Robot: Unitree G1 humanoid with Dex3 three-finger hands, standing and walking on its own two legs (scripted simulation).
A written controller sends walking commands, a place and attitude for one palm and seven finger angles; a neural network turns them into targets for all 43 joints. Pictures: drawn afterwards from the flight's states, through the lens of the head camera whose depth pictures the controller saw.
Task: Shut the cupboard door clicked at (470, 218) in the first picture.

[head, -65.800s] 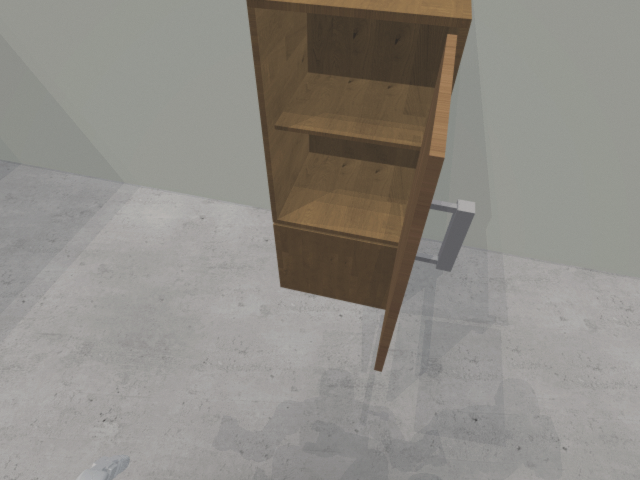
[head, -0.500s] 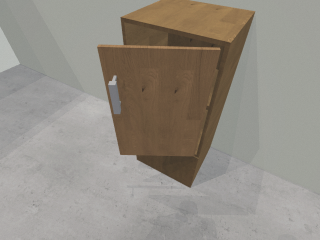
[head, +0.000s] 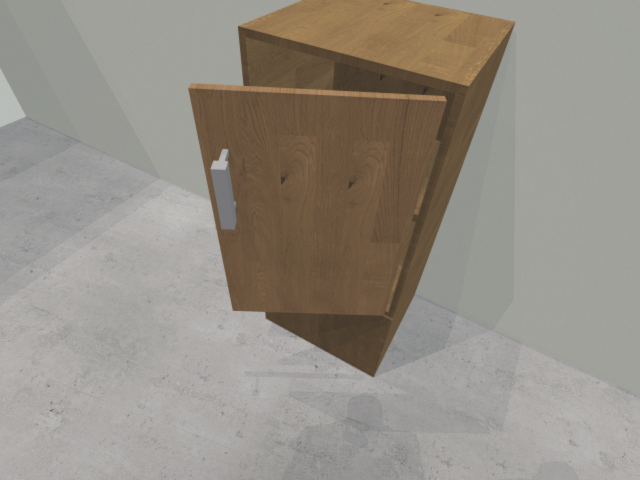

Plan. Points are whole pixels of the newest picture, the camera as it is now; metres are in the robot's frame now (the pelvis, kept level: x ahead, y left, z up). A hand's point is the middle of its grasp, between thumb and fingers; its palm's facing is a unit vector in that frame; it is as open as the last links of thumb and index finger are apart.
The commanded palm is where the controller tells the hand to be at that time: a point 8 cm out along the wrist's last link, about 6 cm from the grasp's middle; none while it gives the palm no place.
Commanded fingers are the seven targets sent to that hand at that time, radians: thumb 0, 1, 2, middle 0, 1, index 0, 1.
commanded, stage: shuffle to correct the standing spot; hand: left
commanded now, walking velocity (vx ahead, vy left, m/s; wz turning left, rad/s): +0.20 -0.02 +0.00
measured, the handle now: (226, 189) +0.56 +0.21 +0.04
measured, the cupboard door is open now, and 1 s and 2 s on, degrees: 29 29 29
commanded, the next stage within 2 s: come to a stop and stand still in 0.38 s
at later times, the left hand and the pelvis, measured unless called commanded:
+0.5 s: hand out of the picture +0.10 +0.18 -0.17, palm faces +0.06 -0.99 -0.12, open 7.4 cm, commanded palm none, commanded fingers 0.00 0.90 0.90 -0.20 -0.30 -0.20 -0.30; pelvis +0.10 +0.02 +0.01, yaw +0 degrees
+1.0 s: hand (220, 445) +0.21 +0.16 -0.18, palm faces +0.06 -0.98 -0.19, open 7.3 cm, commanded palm none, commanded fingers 0.00 0.90 0.90 -0.20 -0.30 -0.20 -0.30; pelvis +0.11 -0.01 -0.01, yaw +1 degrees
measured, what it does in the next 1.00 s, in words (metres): walks ahead: right foot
